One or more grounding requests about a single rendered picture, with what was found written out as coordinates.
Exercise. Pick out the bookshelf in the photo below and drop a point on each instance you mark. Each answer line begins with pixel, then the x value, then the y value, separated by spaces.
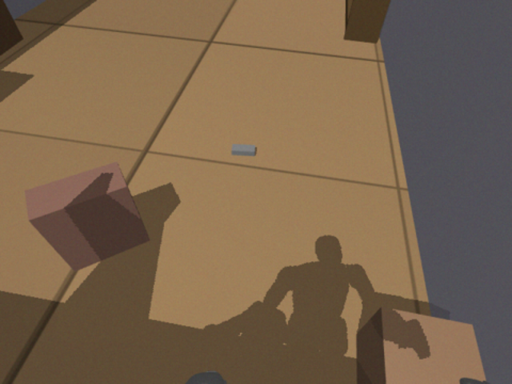
pixel 364 19

